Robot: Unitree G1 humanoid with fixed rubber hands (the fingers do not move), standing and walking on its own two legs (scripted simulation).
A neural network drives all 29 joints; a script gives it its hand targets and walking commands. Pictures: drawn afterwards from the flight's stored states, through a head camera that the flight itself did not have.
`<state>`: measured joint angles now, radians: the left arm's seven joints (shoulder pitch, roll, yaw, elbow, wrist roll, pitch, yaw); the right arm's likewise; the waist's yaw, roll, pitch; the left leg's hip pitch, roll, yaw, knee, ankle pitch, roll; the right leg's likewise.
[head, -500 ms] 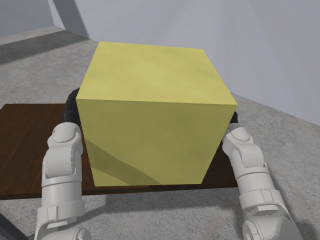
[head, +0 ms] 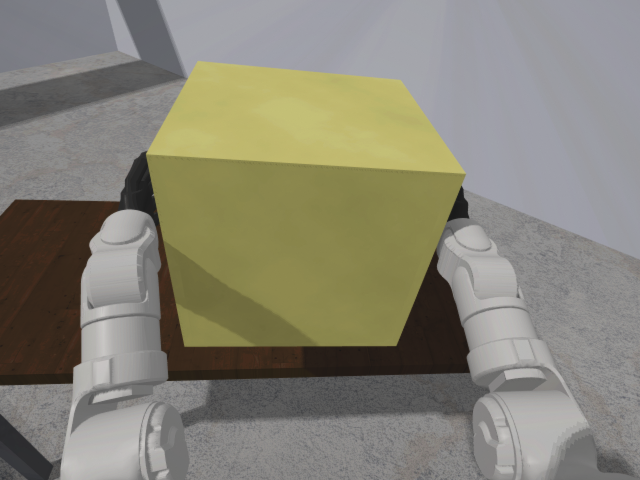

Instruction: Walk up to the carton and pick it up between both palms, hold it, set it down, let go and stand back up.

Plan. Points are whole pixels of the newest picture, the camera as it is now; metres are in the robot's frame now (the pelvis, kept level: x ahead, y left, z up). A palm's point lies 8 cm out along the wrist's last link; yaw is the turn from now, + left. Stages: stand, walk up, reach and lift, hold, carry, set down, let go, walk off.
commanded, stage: reach and lift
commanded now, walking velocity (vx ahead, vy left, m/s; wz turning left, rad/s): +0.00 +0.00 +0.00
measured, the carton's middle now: (298, 205) +0.44 +0.01 +0.16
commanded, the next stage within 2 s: hold in 0.16 s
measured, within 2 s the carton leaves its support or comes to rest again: neither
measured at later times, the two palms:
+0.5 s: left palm (130, 216) +0.37 +0.20 +0.20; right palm (447, 218) +0.37 -0.17 +0.20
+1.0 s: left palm (123, 214) +0.35 +0.20 +0.21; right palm (452, 211) +0.36 -0.17 +0.21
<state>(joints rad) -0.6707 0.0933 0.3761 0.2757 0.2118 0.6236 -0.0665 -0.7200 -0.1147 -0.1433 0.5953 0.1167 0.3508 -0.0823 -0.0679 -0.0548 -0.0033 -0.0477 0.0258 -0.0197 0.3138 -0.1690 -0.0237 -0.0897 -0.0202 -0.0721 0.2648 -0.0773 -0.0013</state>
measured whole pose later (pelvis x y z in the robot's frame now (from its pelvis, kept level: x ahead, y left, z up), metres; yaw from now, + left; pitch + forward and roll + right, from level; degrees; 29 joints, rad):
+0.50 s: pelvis +0.02 +0.01 +0.00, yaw +0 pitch -7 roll -1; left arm -0.53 0.06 0.34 -0.01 0.25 0.76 -0.09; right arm -0.61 -0.15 -0.05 0.36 0.22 0.46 -0.12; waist -0.09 -0.04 0.01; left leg 0.01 0.03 -0.02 0.33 -0.22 -0.02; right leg -0.01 -0.02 -0.07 0.25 -0.11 0.01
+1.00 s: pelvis +0.01 +0.00 +0.00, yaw +0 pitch -8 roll -1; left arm -0.57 0.06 0.36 -0.01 0.27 0.80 -0.10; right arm -0.66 -0.14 -0.07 0.39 0.21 0.49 -0.11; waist -0.08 -0.05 0.00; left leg 0.00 0.03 -0.02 0.32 -0.19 -0.02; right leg -0.03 -0.02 -0.07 0.25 -0.09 0.00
